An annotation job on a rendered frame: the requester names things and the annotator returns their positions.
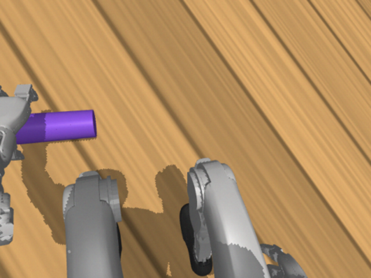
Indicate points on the right robot foot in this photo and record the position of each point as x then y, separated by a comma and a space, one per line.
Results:
199, 268

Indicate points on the left robot hand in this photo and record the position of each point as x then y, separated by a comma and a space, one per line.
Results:
15, 111

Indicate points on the right robot hand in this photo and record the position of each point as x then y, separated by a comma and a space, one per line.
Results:
288, 266

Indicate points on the bottle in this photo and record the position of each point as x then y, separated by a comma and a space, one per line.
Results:
57, 126

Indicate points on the left robot arm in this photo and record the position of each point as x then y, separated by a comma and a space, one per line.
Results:
7, 144

